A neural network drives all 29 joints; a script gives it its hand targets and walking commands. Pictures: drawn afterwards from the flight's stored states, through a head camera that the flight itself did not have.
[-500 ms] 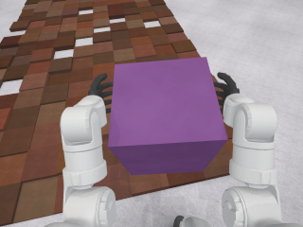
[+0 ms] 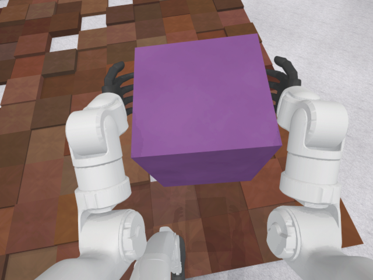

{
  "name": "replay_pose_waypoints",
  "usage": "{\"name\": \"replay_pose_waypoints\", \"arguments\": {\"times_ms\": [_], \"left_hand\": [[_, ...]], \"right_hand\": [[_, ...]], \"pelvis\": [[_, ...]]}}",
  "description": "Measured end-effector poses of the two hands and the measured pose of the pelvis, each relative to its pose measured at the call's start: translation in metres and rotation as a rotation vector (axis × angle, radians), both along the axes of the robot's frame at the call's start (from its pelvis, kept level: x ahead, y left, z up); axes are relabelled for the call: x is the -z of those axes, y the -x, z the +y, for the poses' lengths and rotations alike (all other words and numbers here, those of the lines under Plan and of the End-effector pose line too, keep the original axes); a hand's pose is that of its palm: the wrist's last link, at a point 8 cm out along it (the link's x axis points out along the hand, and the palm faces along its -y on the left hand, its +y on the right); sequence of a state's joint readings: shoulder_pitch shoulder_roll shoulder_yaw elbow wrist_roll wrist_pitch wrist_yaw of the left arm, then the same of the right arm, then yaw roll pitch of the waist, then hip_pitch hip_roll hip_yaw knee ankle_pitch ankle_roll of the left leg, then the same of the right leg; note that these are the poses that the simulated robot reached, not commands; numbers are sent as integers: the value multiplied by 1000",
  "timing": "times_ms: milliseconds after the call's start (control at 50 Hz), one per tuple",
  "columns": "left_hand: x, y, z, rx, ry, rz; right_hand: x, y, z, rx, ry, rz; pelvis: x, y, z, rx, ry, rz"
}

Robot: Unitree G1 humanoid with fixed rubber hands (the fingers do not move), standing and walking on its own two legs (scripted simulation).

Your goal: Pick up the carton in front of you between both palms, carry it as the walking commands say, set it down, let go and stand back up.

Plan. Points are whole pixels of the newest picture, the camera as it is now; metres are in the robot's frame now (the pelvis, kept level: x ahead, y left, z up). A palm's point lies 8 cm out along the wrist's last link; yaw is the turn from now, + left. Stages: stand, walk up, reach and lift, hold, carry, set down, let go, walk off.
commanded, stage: carry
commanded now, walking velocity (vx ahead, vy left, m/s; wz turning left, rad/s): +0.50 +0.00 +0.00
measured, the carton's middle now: (201, 124) +0.40 +0.01 +0.06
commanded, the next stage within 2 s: none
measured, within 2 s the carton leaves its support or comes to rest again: neither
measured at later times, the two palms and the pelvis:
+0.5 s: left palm out of the picture +0.72 +0.12 +0.22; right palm out of the picture +0.74 -0.18 +0.22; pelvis +0.34 -0.04 +0.05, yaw +1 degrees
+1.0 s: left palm out of the picture +1.02 +0.15 +0.13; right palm out of the picture +1.03 -0.15 +0.14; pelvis +0.65 -0.01 +0.02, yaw +0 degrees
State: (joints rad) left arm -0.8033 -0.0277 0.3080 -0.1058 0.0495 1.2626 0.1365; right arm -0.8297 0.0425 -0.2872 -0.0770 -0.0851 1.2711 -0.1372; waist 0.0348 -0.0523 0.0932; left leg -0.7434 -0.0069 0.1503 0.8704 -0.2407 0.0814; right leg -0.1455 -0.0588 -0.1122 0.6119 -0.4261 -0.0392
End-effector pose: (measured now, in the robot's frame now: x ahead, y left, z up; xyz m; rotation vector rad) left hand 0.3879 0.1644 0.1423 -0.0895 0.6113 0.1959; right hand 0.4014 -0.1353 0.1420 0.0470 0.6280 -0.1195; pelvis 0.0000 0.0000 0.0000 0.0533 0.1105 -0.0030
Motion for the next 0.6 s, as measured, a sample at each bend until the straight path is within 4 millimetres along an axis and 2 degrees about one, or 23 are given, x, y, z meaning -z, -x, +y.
{"name": "replay_pose_waypoints", "arguments": {"times_ms": [60,120,220,300,360,420,520,600], "left_hand": [[-1,-48,-6,49,5,39],[-13,-91,-23,98,12,54],[-50,-165,-56,161,17,-12],[-78,-223,-69,160,0,-69],[-94,-265,-70,133,-31,-92],[-97,-299,-62,88,-82,-55],[-79,-336,-45,13,-65,108],[-76,-370,-37,-31,-48,120]], "right_hand": [[1,-31,-6,37,25,37],[-6,-54,-22,98,18,56],[-42,-105,-52,191,-7,-8],[-75,-170,-66,183,-6,-65],[-89,-228,-68,115,5,-87],[-89,-283,-62,32,20,-53],[-75,-345,-44,-57,36,105],[-72,-389,-35,-76,23,117]], "pelvis": [[-13,-38,8,-6,11,1],[-34,-73,13,-8,25,6],[-58,-137,14,1,50,10],[-58,-199,0,1,44,5],[-45,-252,-16,-5,21,-22],[-37,-294,-30,-10,34,-38],[-54,-346,-46,-25,9,-28],[-62,-384,-52,-33,4,-17]]}}
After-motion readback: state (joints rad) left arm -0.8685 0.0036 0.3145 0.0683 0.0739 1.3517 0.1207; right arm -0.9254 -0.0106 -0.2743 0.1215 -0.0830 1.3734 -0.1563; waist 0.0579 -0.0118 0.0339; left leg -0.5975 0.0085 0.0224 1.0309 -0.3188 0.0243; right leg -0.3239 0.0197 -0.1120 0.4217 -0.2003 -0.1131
